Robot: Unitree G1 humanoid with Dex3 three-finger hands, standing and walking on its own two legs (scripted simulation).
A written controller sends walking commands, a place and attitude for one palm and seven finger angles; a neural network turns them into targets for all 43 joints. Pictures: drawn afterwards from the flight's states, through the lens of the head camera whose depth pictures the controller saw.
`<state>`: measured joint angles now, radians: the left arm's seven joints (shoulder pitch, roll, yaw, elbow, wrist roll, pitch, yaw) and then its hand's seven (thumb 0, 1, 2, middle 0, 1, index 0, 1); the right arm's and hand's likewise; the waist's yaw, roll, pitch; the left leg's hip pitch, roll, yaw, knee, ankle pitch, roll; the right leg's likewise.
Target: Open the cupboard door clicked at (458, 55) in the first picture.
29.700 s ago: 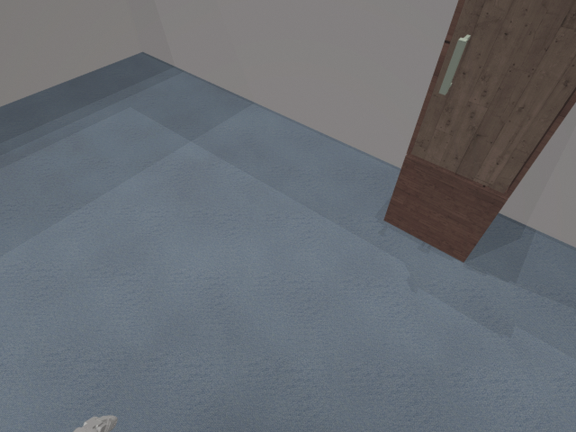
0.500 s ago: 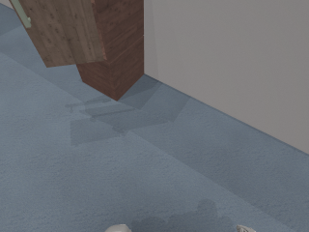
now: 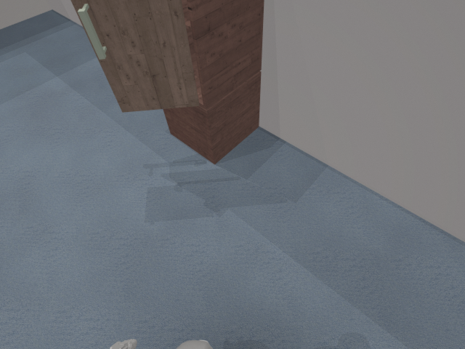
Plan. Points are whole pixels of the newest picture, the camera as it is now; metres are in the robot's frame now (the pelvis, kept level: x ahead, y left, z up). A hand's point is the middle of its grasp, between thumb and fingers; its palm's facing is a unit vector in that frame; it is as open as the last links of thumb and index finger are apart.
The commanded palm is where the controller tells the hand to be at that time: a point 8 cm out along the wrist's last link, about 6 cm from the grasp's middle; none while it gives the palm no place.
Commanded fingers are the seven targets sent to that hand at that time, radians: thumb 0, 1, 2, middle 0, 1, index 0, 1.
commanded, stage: take the last steps up to it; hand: left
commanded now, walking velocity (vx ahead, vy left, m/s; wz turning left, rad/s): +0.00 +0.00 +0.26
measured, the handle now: (94, 32) +1.02 +0.51 +0.03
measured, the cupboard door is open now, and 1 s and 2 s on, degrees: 46 46 46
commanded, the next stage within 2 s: come to a stop and stand still in 1.54 s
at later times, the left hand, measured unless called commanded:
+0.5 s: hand out of the picture +0.01 +0.25 -0.17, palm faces +0.20 -0.96 -0.19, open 7.4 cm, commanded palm none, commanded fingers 0.00 0.90 0.90 -0.20 -0.30 -0.20 -0.30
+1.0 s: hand (131, 274) +0.28 +0.25 -0.15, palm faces +0.23 -0.95 -0.22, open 7.1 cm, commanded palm none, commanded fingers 0.00 0.90 0.90 -0.20 -0.30 -0.20 -0.30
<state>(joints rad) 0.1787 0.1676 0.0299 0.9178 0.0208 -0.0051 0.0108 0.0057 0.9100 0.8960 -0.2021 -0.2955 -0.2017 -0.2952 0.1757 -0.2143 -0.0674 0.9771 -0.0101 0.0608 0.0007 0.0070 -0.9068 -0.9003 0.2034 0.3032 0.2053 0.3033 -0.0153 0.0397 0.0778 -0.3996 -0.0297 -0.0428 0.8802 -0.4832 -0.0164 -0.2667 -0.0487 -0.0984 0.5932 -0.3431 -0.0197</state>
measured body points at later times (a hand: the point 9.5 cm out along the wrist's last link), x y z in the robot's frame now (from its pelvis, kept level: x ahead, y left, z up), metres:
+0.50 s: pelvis +0.05 +0.06 +0.01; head +0.08 +0.08 +0.45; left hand +0.00 +0.30 -0.16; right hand +0.15 -0.17 -0.13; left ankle +0.00 +0.13 -0.73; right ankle +0.02 -0.08 -0.65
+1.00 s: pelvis +0.23 +0.05 +0.01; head +0.27 +0.05 +0.46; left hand +0.27 +0.30 -0.13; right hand +0.23 -0.17 -0.15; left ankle +0.17 +0.19 -0.65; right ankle +0.25 -0.02 -0.73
